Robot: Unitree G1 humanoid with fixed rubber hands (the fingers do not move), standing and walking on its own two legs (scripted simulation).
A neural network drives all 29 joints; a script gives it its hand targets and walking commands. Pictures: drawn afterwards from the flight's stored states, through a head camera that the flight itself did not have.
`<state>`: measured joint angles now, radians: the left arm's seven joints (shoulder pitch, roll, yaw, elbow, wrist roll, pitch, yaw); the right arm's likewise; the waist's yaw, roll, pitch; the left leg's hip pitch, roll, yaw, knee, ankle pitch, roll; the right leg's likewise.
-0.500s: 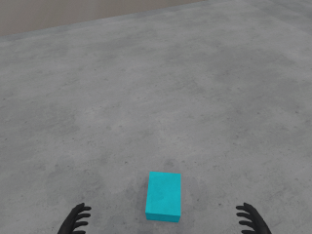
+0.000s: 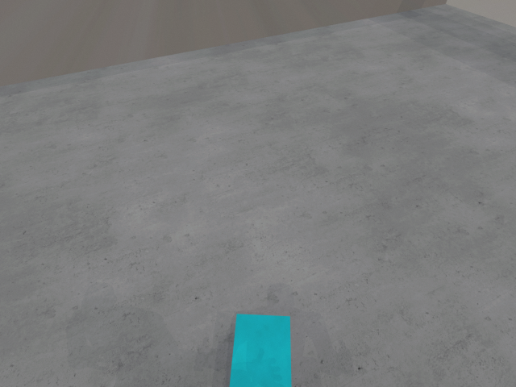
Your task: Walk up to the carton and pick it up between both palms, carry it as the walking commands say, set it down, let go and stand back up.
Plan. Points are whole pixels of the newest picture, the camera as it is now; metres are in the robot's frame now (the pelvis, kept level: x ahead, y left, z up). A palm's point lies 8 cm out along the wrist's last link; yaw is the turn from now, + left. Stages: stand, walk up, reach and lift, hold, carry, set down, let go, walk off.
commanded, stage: stand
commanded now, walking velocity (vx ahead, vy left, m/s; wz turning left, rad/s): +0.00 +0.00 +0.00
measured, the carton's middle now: (262, 358) +0.36 +0.02 -0.68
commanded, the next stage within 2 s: none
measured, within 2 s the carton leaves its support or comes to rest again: neither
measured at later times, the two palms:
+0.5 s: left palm out of the picture -0.03 +0.24 -0.13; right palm out of the picture -0.05 -0.24 -0.14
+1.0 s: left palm out of the picture -0.06 +0.23 -0.13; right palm out of the picture -0.10 -0.22 -0.14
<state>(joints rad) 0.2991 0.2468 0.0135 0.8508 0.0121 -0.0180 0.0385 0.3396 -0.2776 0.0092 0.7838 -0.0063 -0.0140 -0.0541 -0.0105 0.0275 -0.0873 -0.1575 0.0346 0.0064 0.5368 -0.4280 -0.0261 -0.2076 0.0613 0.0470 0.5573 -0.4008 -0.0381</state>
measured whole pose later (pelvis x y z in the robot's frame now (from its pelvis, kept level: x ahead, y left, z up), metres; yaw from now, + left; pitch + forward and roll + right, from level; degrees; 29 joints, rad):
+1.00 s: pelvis -0.04 +0.00 +0.01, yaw +0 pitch -1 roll +0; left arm 0.31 0.18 -0.04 1.14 0.00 0.00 0.04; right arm 0.40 -0.17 0.07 1.13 -0.01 0.00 -0.05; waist -0.01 0.02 0.03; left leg -0.10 0.04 0.02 0.46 -0.34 -0.03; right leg -0.16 0.06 0.04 0.48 -0.31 -0.04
